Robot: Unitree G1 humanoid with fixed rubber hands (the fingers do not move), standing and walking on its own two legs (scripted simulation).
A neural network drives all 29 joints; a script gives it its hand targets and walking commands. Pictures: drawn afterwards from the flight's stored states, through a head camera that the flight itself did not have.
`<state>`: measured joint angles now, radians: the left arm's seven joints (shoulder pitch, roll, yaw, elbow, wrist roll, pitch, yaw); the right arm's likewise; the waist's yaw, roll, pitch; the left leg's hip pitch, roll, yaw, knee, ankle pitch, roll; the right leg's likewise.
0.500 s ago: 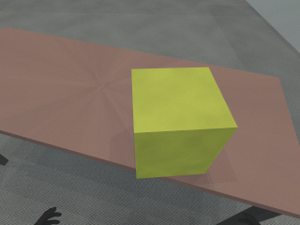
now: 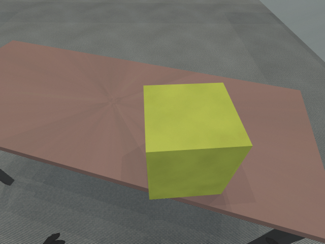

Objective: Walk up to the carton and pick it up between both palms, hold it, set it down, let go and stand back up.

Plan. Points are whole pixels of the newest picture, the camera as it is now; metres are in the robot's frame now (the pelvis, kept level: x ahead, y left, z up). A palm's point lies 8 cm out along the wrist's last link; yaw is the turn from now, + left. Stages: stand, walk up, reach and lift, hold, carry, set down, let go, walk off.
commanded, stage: stand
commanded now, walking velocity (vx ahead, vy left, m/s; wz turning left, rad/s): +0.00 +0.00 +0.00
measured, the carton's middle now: (184, 143) +0.37 -0.05 +0.03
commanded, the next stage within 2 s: walk up in 1.52 s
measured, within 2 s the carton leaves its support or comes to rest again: neither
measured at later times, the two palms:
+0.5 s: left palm out of the picture +0.08 +0.29 -0.11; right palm out of the picture +0.10 -0.30 -0.11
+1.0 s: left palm out of the picture +0.08 +0.28 -0.11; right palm out of the picture +0.08 -0.31 -0.11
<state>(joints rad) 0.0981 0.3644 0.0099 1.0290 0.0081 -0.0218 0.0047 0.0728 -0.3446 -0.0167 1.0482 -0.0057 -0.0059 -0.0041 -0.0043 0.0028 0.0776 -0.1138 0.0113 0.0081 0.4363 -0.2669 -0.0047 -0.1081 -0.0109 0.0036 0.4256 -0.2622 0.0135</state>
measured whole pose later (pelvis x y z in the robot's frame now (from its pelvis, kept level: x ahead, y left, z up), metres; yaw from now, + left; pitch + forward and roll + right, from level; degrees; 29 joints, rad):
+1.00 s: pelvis +0.00 -0.02 +0.00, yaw +0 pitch -3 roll +0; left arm 0.09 0.36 0.02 1.08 0.01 -0.03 0.00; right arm 0.08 -0.34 -0.02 1.09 -0.01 -0.02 0.00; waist -0.01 0.01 0.07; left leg -0.09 0.04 0.00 0.36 -0.22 -0.03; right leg -0.09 0.01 -0.01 0.36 -0.22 -0.01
